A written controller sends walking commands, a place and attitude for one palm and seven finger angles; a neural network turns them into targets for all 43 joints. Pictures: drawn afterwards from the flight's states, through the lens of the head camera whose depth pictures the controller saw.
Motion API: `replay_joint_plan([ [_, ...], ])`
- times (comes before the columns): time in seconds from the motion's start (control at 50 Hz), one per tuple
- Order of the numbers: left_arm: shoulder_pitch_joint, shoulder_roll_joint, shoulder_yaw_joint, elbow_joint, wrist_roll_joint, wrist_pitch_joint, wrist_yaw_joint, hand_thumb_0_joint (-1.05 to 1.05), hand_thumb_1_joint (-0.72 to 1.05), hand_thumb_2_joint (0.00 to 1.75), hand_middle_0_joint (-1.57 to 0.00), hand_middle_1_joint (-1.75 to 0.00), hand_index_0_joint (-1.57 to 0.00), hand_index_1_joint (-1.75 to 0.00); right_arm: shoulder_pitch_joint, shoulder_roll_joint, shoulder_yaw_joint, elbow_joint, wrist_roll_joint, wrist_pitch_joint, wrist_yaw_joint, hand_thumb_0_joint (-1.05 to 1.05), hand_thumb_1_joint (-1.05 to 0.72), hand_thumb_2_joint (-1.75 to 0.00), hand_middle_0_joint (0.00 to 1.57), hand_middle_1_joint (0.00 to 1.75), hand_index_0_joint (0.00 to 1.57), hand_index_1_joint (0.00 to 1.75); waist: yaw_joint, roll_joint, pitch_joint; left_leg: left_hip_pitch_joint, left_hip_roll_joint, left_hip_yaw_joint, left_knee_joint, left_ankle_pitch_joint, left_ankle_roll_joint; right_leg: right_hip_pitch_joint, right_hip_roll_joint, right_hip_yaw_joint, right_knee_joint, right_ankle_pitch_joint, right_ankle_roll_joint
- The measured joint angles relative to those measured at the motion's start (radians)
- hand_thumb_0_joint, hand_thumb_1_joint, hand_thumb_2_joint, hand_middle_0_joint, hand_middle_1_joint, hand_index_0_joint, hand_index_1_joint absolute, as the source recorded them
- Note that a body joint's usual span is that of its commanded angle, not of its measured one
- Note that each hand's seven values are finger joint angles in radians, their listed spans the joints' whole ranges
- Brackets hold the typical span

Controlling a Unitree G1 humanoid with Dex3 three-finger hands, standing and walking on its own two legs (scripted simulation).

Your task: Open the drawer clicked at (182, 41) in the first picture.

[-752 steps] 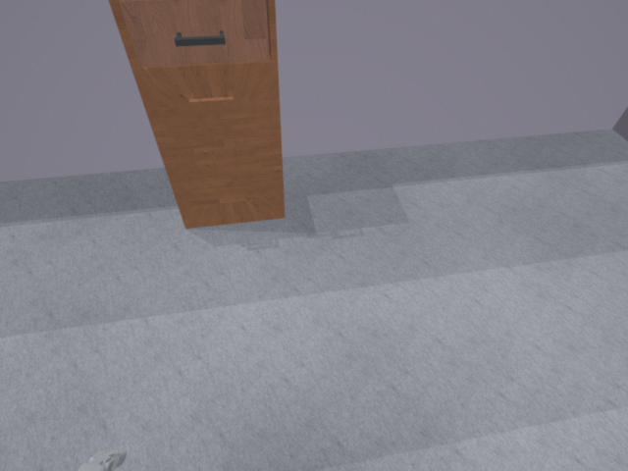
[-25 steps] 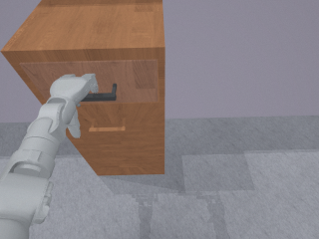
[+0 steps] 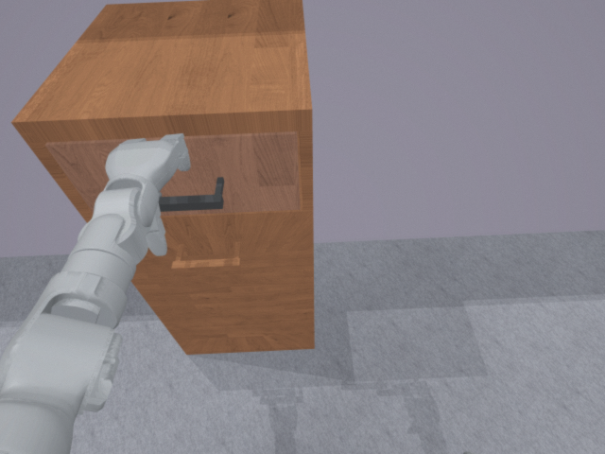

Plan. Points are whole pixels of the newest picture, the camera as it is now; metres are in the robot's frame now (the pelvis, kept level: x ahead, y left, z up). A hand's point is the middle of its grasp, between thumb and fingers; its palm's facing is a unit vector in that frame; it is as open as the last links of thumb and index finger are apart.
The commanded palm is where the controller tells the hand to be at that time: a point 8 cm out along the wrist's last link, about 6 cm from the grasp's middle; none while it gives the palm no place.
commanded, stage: move the hooked fingers above the handle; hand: left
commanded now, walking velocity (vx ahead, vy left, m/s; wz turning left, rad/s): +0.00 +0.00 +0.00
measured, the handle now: (183, 194) +0.51 +0.20 +0.04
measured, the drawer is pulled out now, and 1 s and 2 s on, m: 0.00 0.00 0.00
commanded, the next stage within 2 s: lower the fingers behind the handle in 0.52 s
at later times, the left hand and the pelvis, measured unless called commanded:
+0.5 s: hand (159, 175) +0.47 +0.20 +0.12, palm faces +0.00 -0.02 -1.00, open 13.6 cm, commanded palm +0.44 +0.21 +0.15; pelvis +0.00 +0.01 +0.00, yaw +0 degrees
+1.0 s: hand (155, 194) +0.47 +0.22 +0.08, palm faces +0.05 -0.02 -1.00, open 13.5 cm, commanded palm +0.45 +0.21 +0.12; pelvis +0.00 +0.01 -0.01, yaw +1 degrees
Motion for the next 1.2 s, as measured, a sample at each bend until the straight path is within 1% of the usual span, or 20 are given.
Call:
replay_joint_plan([
  [0.04, 0.037, 0.008, -0.002, -0.029, -0.005, -0.046, -0.016, 0.0, -0.49, 0.3, -0.33, -1.21, -0.31, -1.23, 0.009, -0.001, -0.007, -0.015, -0.004, -0.009, -0.003, 0.01, -0.9, -0.9, 0.2, 0.3, 0.2, 0.3, 0.006, -0.004, 0.012, -0.009, -0.001, -0.003, 0.008, 0.0, 0.0, -0.007, -0.001, -0.004, 0.006, 0.0, 0.0],
  [0.1, 0.094, 0.007, -0.01, -0.111, -0.007, -0.135, 0.0, 0.0, -0.49, 0.3, -0.32, -1.21, -0.31, -1.21, 0.024, -0.008, -0.03, -0.016, -0.016, -0.027, -0.006, 0.01, -0.9, -0.9, 0.2, 0.3, 0.2, 0.3, 0.021, -0.007, 0.03, -0.032, -0.003, -0.014, 0.029, -0.004, 0.002, -0.022, -0.004, -0.015, 0.019, -0.005, 0.0],
  [0.14, 0.109, 0.003, -0.017, -0.154, 0.001, -0.188, 0.043, 0.0, -0.49, 0.3, -0.32, -1.2, -0.31, -1.21, 0.029, -0.015, -0.045, 0.001, -0.022, -0.04, -0.006, 0.01, -0.9, -0.9, 0.2, 0.3, 0.2, 0.3, 0.028, -0.008, 0.037, -0.054, -0.006, -0.024, 0.048, -0.009, 0.004, -0.037, -0.006, -0.026, 0.032, -0.01, 0.001],
  [0.18, 0.099, 0.002, -0.024, -0.175, 0.01, -0.212, 0.101, 0.0, -0.49, 0.3, -0.32, -1.2, -0.31, -1.2, 0.028, -0.021, -0.055, 0.025, -0.026, -0.052, -0.004, 0.01, -0.9, -0.9, 0.2, 0.3, 0.2, 0.3, 0.029, -0.01, 0.038, -0.077, -0.009, -0.033, 0.067, -0.014, 0.005, -0.054, -0.01, -0.035, 0.047, -0.017, 0.002],
  [0.24, 0.047, 0.0, -0.019, -0.157, 0.02, -0.187, 0.196, 0.0, -0.49, 0.3, -0.32, -1.2, -0.32, -1.2, 0.021, -0.026, -0.061, 0.062, -0.026, -0.064, 0.006, 0.01, -0.91, -0.9, 0.2, 0.3, 0.2, 0.3, 0.022, -0.014, 0.032, -0.103, -0.011, -0.037, 0.085, -0.021, 0.005, -0.078, -0.012, -0.039, 0.062, -0.024, 0.003],
  [0.3, -0.028, 0.0, -0.001, -0.075, 0.024, -0.094, 0.249, 0.0, -0.5, 0.3, -0.33, -1.21, -0.32, -1.2, 0.014, -0.027, -0.055, 0.087, -0.026, -0.063, 0.018, 0.01, -0.91, -0.9, 0.2, 0.3, 0.2, 0.3, 0.007, -0.014, 0.017, -0.115, -0.009, -0.032, 0.085, -0.022, 0.006, -0.092, -0.01, -0.034, 0.062, -0.023, 0.004],
  [0.36, -0.068, -0.031, -0.026, -0.021, 0.013, -0.019, 0.241, 0.0, -0.49, 0.3, -0.4, -1.26, -0.38, -1.28, 0.029, -0.033, -0.052, 0.097, -0.023, -0.047, 0.027, 0.01, -0.91, -0.9, 0.2, 0.3, 0.2, 0.3, 0.013, -0.002, -0.005, -0.106, -0.009, -0.027, 0.071, -0.018, 0.008, -0.084, -0.01, -0.028, 0.046, -0.016, 0.007],
  [0.42, -0.09, -0.053, -0.021, 0.028, 0.015, 0.051, 0.184, 0.0, -0.49, 0.3, -0.4, -1.26, -0.39, -1.32, 0.03, -0.034, -0.036, 0.095, -0.016, -0.017, 0.026, 0.01, -0.91, -0.9, 0.2, 0.3, 0.2, 0.3, 0.007, 0.006, -0.019, -0.076, -0.007, -0.016, 0.049, -0.012, 0.01, -0.06, -0.008, -0.017, 0.027, -0.007, 0.009],
  [0.48, -0.098, -0.047, -0.026, 0.061, 0.01, 0.083, 0.12, 0.0, -0.49, 0.3, -0.37, -1.24, -0.36, -1.3, 0.03, -0.027, -0.023, 0.075, -0.007, -0.002, 0.014, 0.01, -0.91, -0.9, 0.2, 0.3, 0.2, 0.3, -0.007, 0.007, -0.022, -0.045, -0.006, -0.009, 0.029, -0.005, 0.01, -0.035, -0.007, -0.009, 0.014, 0.0, 0.01],
  [0.56, -0.079, -0.01, -0.019, 0.085, 0.002, 0.048, 0.019, 0.0, -0.49, 0.3, -0.34, -1.22, -0.32, -1.25, 0.03, -0.02, -0.007, 0.036, 0.0, -0.008, -0.005, 0.01, -0.91, -0.9, 0.2, 0.3, 0.2, 0.3, -0.025, -0.004, -0.007, -0.027, -0.002, -0.002, 0.018, 0.004, 0.007, -0.022, -0.003, -0.003, 0.011, 0.007, 0.007],
  [0.62, -0.026, 0.018, -0.008, 0.048, -0.002, -0.032, -0.023, 0.0, -0.49, 0.3, -0.33, -1.21, -0.31, -1.23, 0.038, -0.02, -0.011, 0.005, -0.003, -0.024, -0.016, 0.01, -0.9, -0.9, 0.2, 0.3, 0.2, 0.3, -0.028, -0.013, 0.016, -0.038, 0.001, -0.003, 0.027, 0.005, 0.006, -0.033, 0.0, -0.004, 0.019, 0.009, 0.004],
  [0.68, 0.032, 0.028, 0.004, -0.03, 0.001, -0.137, -0.004, 0.0, -0.49, 0.3, -0.32, -1.21, -0.31, -1.21, 0.051, -0.024, -0.03, -0.004, -0.013, -0.045, -0.023, 0.01, -0.9, -0.9, 0.2, 0.3, 0.2, 0.3, -0.017, -0.018, 0.037, -0.069, 0.002, -0.011, 0.05, 0.002, 0.006, -0.058, 0.001, -0.012, 0.035, 0.006, 0.003],
  [0.76, 0.054, 0.033, 0.017, -0.106, 0.023, -0.221, 0.11, 0.0, -0.49, 0.3, -0.31, -1.2, -0.31, -1.2, 0.063, -0.03, -0.056, 0.024, -0.026, -0.07, -0.016, 0.01, -0.9, -0.9, 0.2, 0.3, 0.2, 0.3, 0.0, -0.019, 0.038, -0.13, -0.001, -0.026, 0.091, -0.01, 0.006, -0.109, -0.003, -0.028, 0.067, -0.008, 0.003],
  [0.82, 0.024, 0.025, 0.022, -0.085, 0.032, -0.193, 0.207, 0.0, -0.49, 0.3, -0.31, -1.2, -0.32, -1.2, 0.059, -0.032, -0.064, 0.061, -0.033, -0.078, 0.002, 0.01, -0.91, -0.9, 0.2, 0.3, 0.2, 0.3, 0.003, -0.019, 0.022, -0.168, -0.003, -0.034, 0.116, -0.021, 0.007, -0.142, -0.005, -0.037, 0.088, -0.019, 0.003],
  [0.86, -0.01, 0.013, 0.018, -0.041, 0.034, -0.13, 0.252, 0.0, -0.49, 0.3, -0.31, -1.2, -0.32, -1.2, 0.054, -0.03, -0.066, 0.081, -0.036, -0.078, 0.017, 0.01, -0.91, -0.9, 0.2, 0.3, 0.2, 0.3, 0.001, -0.016, 0.012, -0.183, -0.004, -0.036, 0.124, -0.026, 0.007, -0.155, -0.006, -0.038, 0.094, -0.024, 0.004],
  [0.92, -0.047, -0.01, 0.0, 0.023, 0.031, -0.04, 0.274, 0.0, -0.49, 0.3, -0.33, -1.21, -0.33, -1.23, 0.053, -0.028, -0.066, 0.095, -0.034, -0.069, 0.033, 0.01, -0.91, -0.9, 0.2, 0.3, 0.2, 0.3, 0.002, -0.008, -0.004, -0.187, -0.003, -0.034, 0.122, -0.03, 0.009, -0.158, -0.005, -0.036, 0.087, -0.024, 0.006],
  [0.98, -0.06, -0.042, -0.021, 0.041, 0.023, 0.028, 0.241, 0.0, -0.49, 0.3, -0.34, -1.21, -0.35, -1.29, 0.06, -0.023, -0.062, 0.098, -0.032, -0.05, 0.039, 0.01, -0.91, -0.9, 0.2, 0.3, 0.2, 0.3, 0.008, 0.001, -0.021, -0.168, -0.005, -0.033, 0.11, -0.031, 0.011, -0.137, -0.006, -0.034, 0.07, -0.023, 0.009],
  [1.06, -0.063, -0.053, -0.036, 0.076, 0.01, 0.067, 0.175, 0.0, -0.49, 0.3, -0.34, -1.21, -0.33, -1.29, 0.057, -0.012, -0.047, 0.089, -0.027, -0.025, 0.033, 0.01, -0.91, -0.9, 0.2, 0.3, 0.2, 0.3, 0.0, 0.001, -0.036, -0.127, -0.006, -0.027, 0.091, -0.032, 0.013, -0.099, -0.007, -0.028, 0.054, -0.023, 0.011],
  [1.14, -0.042, -0.041, -0.055, 0.088, 0.011, 0.028, 0.092, 0.0, -0.49, 0.3, -0.33, -1.2, -0.3, -1.25, 0.046, -0.005, -0.035, 0.058, -0.025, -0.019, 0.022, 0.01, -0.91, -0.9, 0.2, 0.3, 0.2, 0.3, -0.013, -0.007, -0.028, -0.109, -0.005, -0.023, 0.089, -0.033, 0.012, -0.084, -0.006, -0.024, 0.055, -0.024, 0.01],
  [1.2, 0.004, -0.046, -0.043, 0.047, 0.011, -0.051, 0.065, 0.0, -0.49, 0.3, -0.32, -1.2, -0.3, -1.23, 0.039, -0.006, -0.039, 0.03, -0.03, -0.028, 0.016, 0.01, -0.9, -0.9, 0.2, 0.3, 0.2, 0.3, -0.016, -0.011, -0.008, -0.122, -0.004, -0.02, 0.102, -0.036, 0.013, -0.099, -0.006, -0.02, 0.07, -0.027, 0.01],
])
